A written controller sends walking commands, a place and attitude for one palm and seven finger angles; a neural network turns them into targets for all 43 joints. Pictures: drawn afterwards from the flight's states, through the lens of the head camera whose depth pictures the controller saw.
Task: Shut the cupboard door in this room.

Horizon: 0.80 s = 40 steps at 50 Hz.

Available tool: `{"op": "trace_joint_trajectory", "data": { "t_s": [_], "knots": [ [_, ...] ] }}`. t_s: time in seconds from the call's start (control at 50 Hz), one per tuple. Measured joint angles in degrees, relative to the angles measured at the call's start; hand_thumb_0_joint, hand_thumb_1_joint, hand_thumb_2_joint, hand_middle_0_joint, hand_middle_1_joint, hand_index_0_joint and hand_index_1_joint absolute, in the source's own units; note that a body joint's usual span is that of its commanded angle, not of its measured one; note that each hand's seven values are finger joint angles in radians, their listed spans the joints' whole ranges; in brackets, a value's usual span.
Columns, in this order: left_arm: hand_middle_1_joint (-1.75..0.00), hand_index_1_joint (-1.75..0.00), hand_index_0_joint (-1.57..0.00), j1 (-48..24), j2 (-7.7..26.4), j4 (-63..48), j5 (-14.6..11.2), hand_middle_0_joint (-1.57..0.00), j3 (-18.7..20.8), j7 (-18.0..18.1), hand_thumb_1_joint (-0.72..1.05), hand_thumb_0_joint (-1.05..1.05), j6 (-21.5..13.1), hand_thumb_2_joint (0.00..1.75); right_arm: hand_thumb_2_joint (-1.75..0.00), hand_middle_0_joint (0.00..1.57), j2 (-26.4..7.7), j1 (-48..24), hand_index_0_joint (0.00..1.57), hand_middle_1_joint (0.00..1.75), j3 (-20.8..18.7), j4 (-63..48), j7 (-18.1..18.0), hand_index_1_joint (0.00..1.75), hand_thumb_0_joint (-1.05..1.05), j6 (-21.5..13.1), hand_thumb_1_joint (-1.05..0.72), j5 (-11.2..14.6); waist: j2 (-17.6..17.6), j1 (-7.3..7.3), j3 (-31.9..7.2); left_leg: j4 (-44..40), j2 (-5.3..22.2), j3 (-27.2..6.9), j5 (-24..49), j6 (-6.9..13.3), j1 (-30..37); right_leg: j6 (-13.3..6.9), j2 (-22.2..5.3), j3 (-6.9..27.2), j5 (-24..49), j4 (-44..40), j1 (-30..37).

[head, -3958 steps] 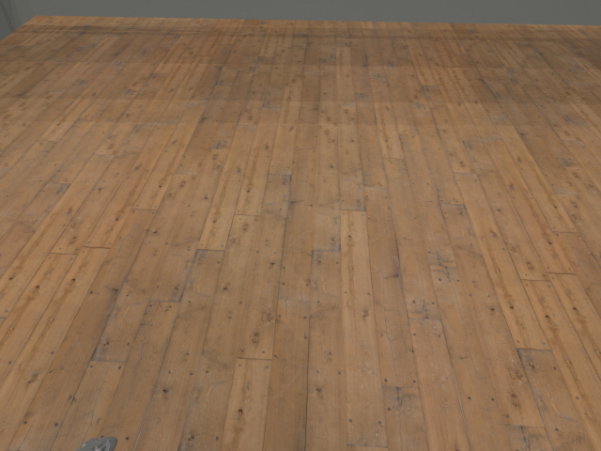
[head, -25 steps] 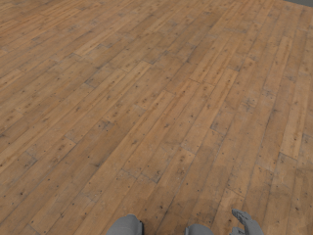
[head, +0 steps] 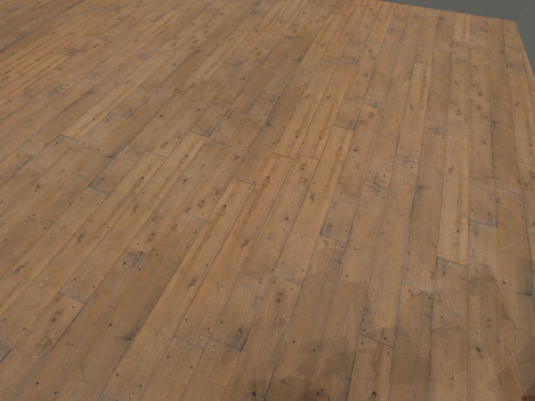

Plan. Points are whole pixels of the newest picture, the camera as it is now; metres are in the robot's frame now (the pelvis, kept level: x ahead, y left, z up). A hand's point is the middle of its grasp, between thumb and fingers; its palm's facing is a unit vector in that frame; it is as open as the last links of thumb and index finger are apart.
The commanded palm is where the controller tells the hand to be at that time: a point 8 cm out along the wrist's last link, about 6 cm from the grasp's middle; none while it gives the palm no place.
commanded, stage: turn to face it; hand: left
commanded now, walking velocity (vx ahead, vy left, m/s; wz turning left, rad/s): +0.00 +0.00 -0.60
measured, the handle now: out of the picture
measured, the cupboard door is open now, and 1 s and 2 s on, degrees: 17 17 17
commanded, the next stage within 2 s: none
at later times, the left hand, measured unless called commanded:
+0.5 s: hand (179, 386) +0.16 +0.16 -0.16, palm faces -0.26 -0.93 -0.26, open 7.4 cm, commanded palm none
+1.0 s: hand (219, 341) +0.23 +0.10 -0.15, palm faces -0.55 -0.78 -0.28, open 7.4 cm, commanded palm none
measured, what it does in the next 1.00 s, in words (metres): steps on the spot, turning right: right foot, then left foot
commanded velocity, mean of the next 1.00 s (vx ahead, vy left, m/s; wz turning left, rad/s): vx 0.00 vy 0.00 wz -0.60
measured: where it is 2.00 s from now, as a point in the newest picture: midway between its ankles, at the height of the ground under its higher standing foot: outside the picture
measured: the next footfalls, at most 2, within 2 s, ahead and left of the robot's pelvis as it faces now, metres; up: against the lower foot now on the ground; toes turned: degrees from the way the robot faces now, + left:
right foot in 0.24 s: +0.04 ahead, -0.13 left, +0.00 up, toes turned -13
left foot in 0.60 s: +0.13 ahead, +0.11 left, +0.00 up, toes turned -20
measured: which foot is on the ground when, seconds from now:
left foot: down 0.00-0.24, up 0.26-0.58, down 0.60-0.94, up 0.96-1.00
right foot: down 0.00-0.00, up 0.02-0.22, down 0.24-0.60, up 0.62-0.92, down 0.94-1.00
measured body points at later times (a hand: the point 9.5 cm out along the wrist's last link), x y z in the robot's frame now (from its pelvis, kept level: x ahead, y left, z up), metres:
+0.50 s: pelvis +0.02 -0.02 +0.00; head +0.07 -0.03 +0.45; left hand +0.17 +0.21 -0.14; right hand +0.05 -0.29 -0.14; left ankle +0.06 +0.12 -0.69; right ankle +0.00 -0.12 -0.73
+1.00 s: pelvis +0.01 -0.01 -0.01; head +0.04 -0.05 +0.44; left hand +0.26 +0.14 -0.13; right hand -0.10 -0.26 -0.16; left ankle +0.08 +0.12 -0.70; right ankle -0.06 -0.11 -0.73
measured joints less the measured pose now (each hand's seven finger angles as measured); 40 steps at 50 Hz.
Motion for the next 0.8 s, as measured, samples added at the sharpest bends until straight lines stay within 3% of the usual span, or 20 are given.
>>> {"op": "trace_joint_trajectory", "data": {
  "t_s": [0.04, 0.08, 0.12, 0.18, 0.22, 0.24, 0.26, 0.32, 0.38, 0.46, 0.56, 0.62, 0.66, 0.72, 0.8],
  "knots": [
    [-0.30, -0.30, -0.20, -0.5, 1.2, 0.1, 0.0, -0.20, 0.5, -0.3, 0.91, 0.01, 0.8, 0.90, -0.90, 0.20, 0.2, 0.0, 0.20, 0.30, 0.0, -0.1, -0.2, 0.30, 0.00, -0.1, -0.91, -0.6, -1.3, 0.28, 0.4, 1.3, 0.3, 1.7, -1.9, 0.7, 0.4, 0.3, -0.2, -0.8, -6.1, 6.8, -2.2],
    [-0.30, -0.30, -0.20, -1.2, 2.0, 0.0, 0.2, -0.20, 0.8, -0.8, 0.91, 0.01, 1.6, 0.90, -0.90, 0.20, 0.3, 0.2, 0.20, 0.30, 0.1, -0.6, -0.3, 0.30, 0.00, -0.1, -0.91, -1.1, -1.1, 0.13, 0.7, 1.2, 1.4, 2.9, -3.5, 0.7, 1.5, 0.9, -0.5, -3.6, -11.5, 15.7, -4.7],
    [-0.30, -0.30, -0.20, -2.2, 2.6, -0.5, 0.3, -0.20, 0.9, -1.3, 0.91, 0.01, 2.0, 0.90, -0.90, 0.20, 0.2, 0.5, 0.20, 0.30, 0.2, -1.1, -0.3, 0.30, 0.00, -0.1, -0.91, -1.4, -0.2, -0.09, 1.4, 0.7, 2.8, 3.6, -3.9, 0.4, 2.6, 1.1, -1.1, -6.7, -13.1, 18.9, -5.3],
    [-0.30, -0.30, -0.20, -3.4, 3.0, -1.9, 0.2, -0.20, 0.9, -2.0, 0.91, 0.01, 1.6, 0.90, -0.90, 0.20, -0.4, 0.5, 0.20, 0.30, 0.1, -1.6, 0.0, 0.30, 0.00, 0.2, -0.91, -1.5, 1.6, -0.21, 2.1, 1.7, 5.1, 5.1, -4.8, -0.6, 3.4, 0.8, -1.8, -9.9, -10.2, 13.6, -3.2],
    [-0.30, -0.30, -0.20, -3.8, 3.4, -3.0, 0.2, -0.19, 0.8, -2.3, 0.91, 0.01, 1.0, 0.90, -0.90, 0.20, -0.7, 0.7, 0.20, 0.30, -0.1, -1.8, 0.3, 0.30, 0.00, 0.4, -0.90, -1.3, 2.5, -0.22, 2.2, 4.2, 6.4, 6.2, -6.6, -1.5, 3.1, 0.3, -2.0, -11.1, -4.3, 6.6, -0.4],
    [-0.30, -0.30, -0.20, -3.8, 3.8, -3.6, 0.3, -0.19, 0.7, -2.4, 0.91, 0.01, 0.5, 0.90, -0.90, 0.20, -0.9, 1.0, 0.21, 0.30, -0.2, -2.1, 0.5, 0.30, 0.00, 0.5, -0.90, -1.1, 2.4, -0.16, 1.9, 6.7, 6.8, 6.8, -8.0, -1.8, 2.3, -0.5, -2.3, -11.1, 0.5, 2.8, 1.2],
    [-0.30, -0.30, -0.20, -3.9, 3.9, -3.8, 0.5, -0.19, 0.7, -2.2, 0.91, 0.01, -0.2, 0.90, -0.90, 0.20, -1.2, 0.8, 0.21, 0.30, -0.5, -2.1, 0.7, 0.30, 0.00, 0.8, -0.90, -0.8, 2.7, -0.04, 1.8, 11.3, 7.2, 6.5, -9.8, -2.0, 0.5, -1.6, -1.9, -10.9, -0.5, 2.4, 1.3],
    [-0.30, -0.30, -0.20, -4.5, 3.1, -4.2, 0.4, -0.19, 0.2, -1.2, 0.91, 0.01, -1.0, 0.90, -0.90, 0.20, -2.3, -1.2, 0.20, 0.30, -0.9, -2.0, 0.4, 0.30, 0.01, 2.4, -0.91, -0.4, 4.0, -0.24, 2.5, 28.3, 4.8, 0.9, -15.5, -2.3, -6.8, -2.9, -0.7, -9.9, -3.1, 3.8, 0.5],
    [-0.30, -0.30, -0.20, -4.2, 2.7, -4.5, 0.5, -0.20, -0.1, -0.5, 0.91, 0.01, -0.6, 0.90, -0.90, 0.20, -2.3, -2.7, 0.20, 0.30, -0.8, -2.7, 0.6, 0.30, 0.01, 2.6, -0.91, -0.4, 3.3, -0.22, 2.6, 34.9, 3.0, -0.5, -12.8, -2.8, -11.9, -2.6, -0.3, -7.9, -1.1, 0.9, 1.2],
    [-0.30, -0.30, -0.20, -3.4, 2.2, -4.5, 0.8, -0.20, -0.5, -0.6, 0.90, 0.01, -0.3, 0.90, -0.90, 0.20, -1.6, -3.7, 0.20, 0.30, -0.6, -4.5, 1.1, 0.30, 0.01, 2.3, -0.91, -0.4, 1.7, -0.11, 2.0, 29.3, 2.2, -1.0, -10.0, -3.2, -13.4, -2.4, -0.2, -5.1, 0.6, -1.5, 1.6],
    [-0.30, -0.30, -0.20, -2.6, 2.1, -4.5, 0.8, -0.20, -0.4, -1.1, 0.90, 0.01, 0.3, 0.90, -0.90, 0.20, -0.6, -4.0, 0.20, 0.30, 0.0, -5.9, 1.2, 0.30, 0.00, 1.5, -0.91, 0.0, 0.0, 0.39, 1.2, 15.2, 1.1, -1.4, -7.4, -2.8, -9.4, -1.1, 0.2, -1.6, 0.4, -0.6, 0.7],
    [-0.30, -0.30, -0.20, -2.1, 2.4, -4.5, 0.3, -0.20, 0.0, -1.3, 0.90, 0.01, 1.1, 0.90, -0.90, 0.20, -0.5, -3.0, 0.20, 0.30, 0.5, -6.6, 1.0, 0.30, 0.00, 0.1, -0.91, -0.3, -0.3, 0.12, 0.1, 4.8, 1.3, -1.4, -2.4, -0.8, -5.6, 0.0, 1.2, -0.1, -3.3, 4.1, -2.0],
    [-0.30, -0.30, -0.20, -2.7, 3.2, -4.4, 0.3, -0.20, 0.4, -1.7, 0.90, 0.01, 1.6, 0.90, -0.90, 0.20, 0.1, -2.4, 0.20, 0.30, 1.1, -6.6, 0.8, 0.30, 0.00, -0.3, -0.91, -1.0, -1.2, 0.22, 0.7, 6.0, 1.8, 0.0, -1.8, 0.4, -5.6, 0.6, 1.1, -1.7, -11.5, 14.4, -5.5],
    [-0.30, -0.30, -0.20, -3.5, 4.2, -4.5, 0.5, -0.20, 1.0, -2.4, 0.90, 0.01, 1.8, 0.90, -0.90, 0.20, 0.7, -0.8, 0.21, 0.30, 1.7, -6.4, 0.6, 0.30, 0.00, -0.5, -0.91, -1.5, -1.1, 0.23, 1.3, 3.6, 3.5, 1.6, -0.7, 0.5, -3.6, 1.9, 0.0, -5.2, -13.7, 27.8, -9.3],
    [-0.30, -0.30, -0.20, -4.1, 4.5, -5.3, 0.3, -0.19, 1.3, -3.1, 0.91, 0.01, 2.1, 0.90, -0.90, 0.20, 0.3, 0.9, 0.21, 0.30, 1.5, -5.5, 0.5, 0.30, 0.00, -0.1, -0.90, -1.7, 0.5, 0.09, 1.5, 1.2, 6.2, 3.8, 0.1, -0.1, -1.6, 2.7, -2.3, -8.7, -12.7, 25.2, -7.9]
  ]
}}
